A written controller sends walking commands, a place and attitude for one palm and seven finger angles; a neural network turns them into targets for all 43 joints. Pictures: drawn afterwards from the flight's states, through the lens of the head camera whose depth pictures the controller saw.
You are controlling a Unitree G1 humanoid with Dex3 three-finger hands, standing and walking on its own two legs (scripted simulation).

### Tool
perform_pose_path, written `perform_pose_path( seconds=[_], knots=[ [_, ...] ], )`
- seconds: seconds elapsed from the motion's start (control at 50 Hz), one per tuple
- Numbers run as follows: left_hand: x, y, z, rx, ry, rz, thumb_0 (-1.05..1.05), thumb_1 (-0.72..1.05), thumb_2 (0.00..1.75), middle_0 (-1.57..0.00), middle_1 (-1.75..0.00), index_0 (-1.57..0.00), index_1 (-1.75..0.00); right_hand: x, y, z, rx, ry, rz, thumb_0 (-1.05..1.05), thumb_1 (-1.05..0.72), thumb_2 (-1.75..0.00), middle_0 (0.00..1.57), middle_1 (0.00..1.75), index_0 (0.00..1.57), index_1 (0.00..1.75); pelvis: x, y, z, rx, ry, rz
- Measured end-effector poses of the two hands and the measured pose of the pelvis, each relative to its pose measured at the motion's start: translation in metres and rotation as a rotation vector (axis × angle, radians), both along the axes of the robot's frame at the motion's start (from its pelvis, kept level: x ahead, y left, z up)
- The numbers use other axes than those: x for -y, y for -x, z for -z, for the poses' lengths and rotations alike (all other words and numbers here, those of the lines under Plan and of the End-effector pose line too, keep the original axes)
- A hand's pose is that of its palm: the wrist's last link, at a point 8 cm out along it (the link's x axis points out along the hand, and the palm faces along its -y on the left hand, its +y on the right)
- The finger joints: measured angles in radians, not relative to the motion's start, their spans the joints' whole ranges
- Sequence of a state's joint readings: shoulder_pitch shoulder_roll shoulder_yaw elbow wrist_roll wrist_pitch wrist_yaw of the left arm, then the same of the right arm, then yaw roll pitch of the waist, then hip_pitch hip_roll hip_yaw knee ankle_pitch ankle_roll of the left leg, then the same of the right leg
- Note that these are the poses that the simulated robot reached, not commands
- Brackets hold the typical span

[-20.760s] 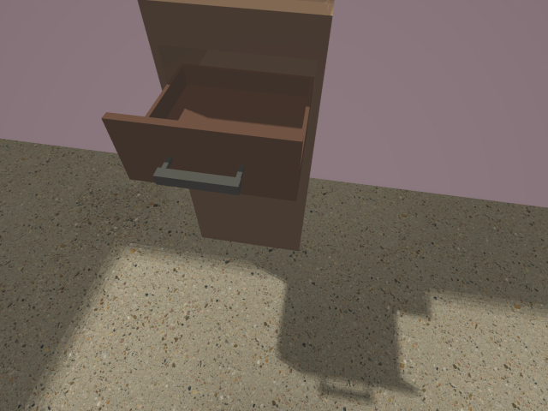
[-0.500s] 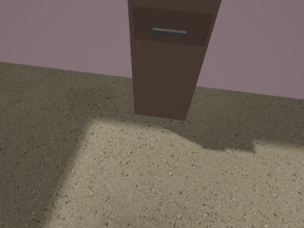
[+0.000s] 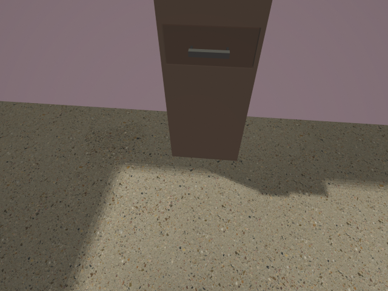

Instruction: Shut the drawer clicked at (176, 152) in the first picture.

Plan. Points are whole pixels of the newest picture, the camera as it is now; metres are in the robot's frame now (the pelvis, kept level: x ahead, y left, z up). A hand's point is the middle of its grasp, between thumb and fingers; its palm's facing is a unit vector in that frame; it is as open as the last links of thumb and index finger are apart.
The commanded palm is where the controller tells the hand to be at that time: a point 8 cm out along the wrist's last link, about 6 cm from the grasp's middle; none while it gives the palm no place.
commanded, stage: let the arm hang, fingers relaxed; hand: left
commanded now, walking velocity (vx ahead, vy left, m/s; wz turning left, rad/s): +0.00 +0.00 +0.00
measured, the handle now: (209, 51) +1.00 -0.01 +0.00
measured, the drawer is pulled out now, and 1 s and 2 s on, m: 0.00 0.00 0.00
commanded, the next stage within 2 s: look to check the result in 0.26 s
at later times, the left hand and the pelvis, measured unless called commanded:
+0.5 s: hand out of the picture -0.02 +0.15 -0.18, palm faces +0.03 -0.99 -0.17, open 7.3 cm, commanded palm none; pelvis +0.00 +0.00 +0.00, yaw +0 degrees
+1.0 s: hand out of the picture -0.01 +0.15 -0.17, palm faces +0.03 -0.98 -0.18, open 7.3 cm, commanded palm none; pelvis +0.00 -0.01 +0.00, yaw +0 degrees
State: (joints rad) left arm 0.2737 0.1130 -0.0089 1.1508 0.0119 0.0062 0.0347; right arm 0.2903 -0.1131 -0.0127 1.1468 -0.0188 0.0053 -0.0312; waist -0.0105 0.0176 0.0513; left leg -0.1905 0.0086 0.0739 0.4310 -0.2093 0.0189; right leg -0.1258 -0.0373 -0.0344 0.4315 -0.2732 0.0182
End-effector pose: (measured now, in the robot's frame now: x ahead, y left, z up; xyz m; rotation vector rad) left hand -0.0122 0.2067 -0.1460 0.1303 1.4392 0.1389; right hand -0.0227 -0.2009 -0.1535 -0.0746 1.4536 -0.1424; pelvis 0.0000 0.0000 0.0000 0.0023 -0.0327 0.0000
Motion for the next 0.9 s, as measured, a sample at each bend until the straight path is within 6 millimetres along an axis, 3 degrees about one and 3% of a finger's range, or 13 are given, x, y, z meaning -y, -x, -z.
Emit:
perform_pose_path(
  seconds=[0.34, 0.58, 0.9],
  knots=[
    [0.001, 0.010, 0.000, -0.016, -0.002, -0.016, 0.00, 0.91, 0.90, -0.20, -0.30, -0.20, -0.30, 0.000, 0.018, -0.002, -0.035, 0.003, 0.025, 0.00, -0.91, -0.90, 0.20, 0.30, 0.20, 0.30, 0.002, 0.001, 0.000, -0.001, 0.000, 0.002],
    [0.006, 0.014, 0.000, -0.028, 0.006, -0.018, 0.00, 0.91, 0.90, -0.20, -0.30, -0.20, -0.30, 0.005, 0.012, -0.002, -0.023, 0.009, 0.021, 0.00, -0.91, -0.90, 0.20, 0.30, 0.20, 0.30, 0.004, 0.001, 0.000, -0.002, 0.001, 0.003],
    [0.009, 0.004, -0.001, -0.009, -0.001, -0.013, 0.00, 0.91, 0.90, -0.20, -0.30, -0.20, -0.30, 0.012, 0.002, -0.002, -0.007, 0.012, 0.016, 0.00, -0.91, -0.90, 0.20, 0.30, 0.20, 0.30, 0.010, -0.001, -0.001, -0.004, 0.000, 0.003]
  ],
)
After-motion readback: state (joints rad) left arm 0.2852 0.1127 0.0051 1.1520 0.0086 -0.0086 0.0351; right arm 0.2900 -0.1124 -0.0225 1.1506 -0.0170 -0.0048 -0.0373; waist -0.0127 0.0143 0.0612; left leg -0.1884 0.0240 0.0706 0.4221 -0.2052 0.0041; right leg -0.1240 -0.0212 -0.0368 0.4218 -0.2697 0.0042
